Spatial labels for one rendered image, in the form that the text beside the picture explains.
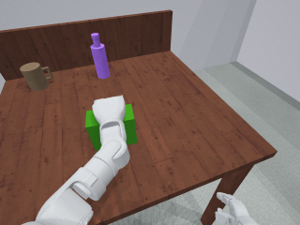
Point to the robot right hand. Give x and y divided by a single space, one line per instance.
237 209

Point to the robot left hand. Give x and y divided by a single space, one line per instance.
109 108

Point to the table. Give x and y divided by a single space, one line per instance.
187 135

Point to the left robot upper arm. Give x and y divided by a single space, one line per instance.
68 209

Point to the right robot forearm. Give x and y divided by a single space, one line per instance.
245 220

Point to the sponge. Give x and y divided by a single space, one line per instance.
92 127

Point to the left robot forearm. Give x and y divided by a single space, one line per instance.
91 180

